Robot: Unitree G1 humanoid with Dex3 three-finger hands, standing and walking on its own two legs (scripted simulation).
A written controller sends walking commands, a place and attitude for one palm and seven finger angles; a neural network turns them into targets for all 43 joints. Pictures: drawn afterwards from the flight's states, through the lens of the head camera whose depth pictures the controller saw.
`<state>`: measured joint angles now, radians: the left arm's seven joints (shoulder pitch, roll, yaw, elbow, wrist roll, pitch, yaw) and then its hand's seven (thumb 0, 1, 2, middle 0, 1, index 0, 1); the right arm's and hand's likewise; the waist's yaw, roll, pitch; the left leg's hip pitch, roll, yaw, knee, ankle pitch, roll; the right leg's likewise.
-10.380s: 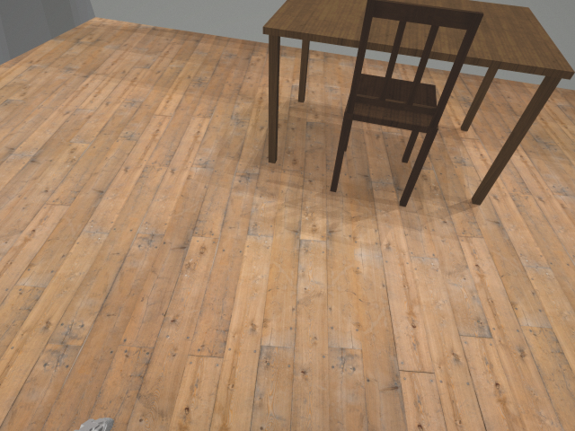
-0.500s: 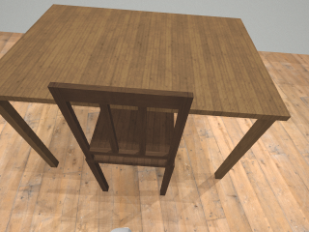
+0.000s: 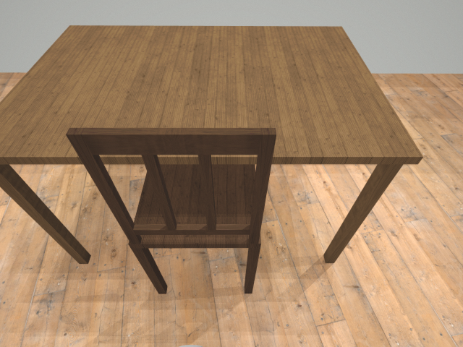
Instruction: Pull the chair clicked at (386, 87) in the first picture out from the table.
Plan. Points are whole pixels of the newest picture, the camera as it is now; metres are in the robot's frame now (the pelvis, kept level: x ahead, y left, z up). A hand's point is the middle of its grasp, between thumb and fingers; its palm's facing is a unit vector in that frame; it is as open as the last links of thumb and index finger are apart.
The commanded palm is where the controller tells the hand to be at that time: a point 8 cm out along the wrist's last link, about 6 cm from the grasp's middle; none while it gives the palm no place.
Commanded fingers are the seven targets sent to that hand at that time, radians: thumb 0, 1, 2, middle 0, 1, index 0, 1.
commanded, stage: come to a stop and stand still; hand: left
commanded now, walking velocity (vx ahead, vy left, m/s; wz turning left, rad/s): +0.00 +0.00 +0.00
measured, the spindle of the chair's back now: (162, 195) +0.44 +0.19 -0.06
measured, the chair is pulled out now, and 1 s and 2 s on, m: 0.00 0.00 0.00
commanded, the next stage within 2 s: look again from close up in 1.34 s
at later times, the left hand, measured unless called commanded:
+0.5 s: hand out of the picture -0.08 +0.25 -0.17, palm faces +0.06 -0.98 -0.19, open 7.4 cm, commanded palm none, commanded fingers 0.00 0.90 0.90 -0.20 -0.30 -0.20 -0.30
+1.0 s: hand out of the picture -0.16 +0.22 -0.18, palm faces +0.15 -0.98 -0.10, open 7.4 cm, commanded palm none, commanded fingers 0.00 0.90 0.90 -0.20 -0.30 -0.20 -0.30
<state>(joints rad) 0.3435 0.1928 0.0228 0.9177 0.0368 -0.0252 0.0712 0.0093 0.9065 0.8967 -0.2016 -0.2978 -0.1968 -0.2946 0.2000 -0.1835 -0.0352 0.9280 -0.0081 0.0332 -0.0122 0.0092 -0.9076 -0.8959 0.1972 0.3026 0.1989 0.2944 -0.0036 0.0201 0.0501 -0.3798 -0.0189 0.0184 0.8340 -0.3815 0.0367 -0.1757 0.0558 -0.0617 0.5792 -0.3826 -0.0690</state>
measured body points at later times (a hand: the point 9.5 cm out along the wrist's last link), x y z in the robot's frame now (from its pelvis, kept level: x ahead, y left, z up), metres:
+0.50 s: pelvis -0.07 +0.07 +0.01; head -0.07 +0.09 +0.46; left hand -0.08 +0.30 -0.16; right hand -0.04 -0.16 -0.14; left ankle -0.01 +0.09 -0.73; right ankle -0.05 -0.07 -0.72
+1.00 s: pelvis -0.09 +0.09 +0.01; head -0.10 +0.12 +0.46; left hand -0.17 +0.28 -0.17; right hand -0.03 -0.14 -0.13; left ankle -0.01 +0.10 -0.73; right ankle -0.05 -0.07 -0.72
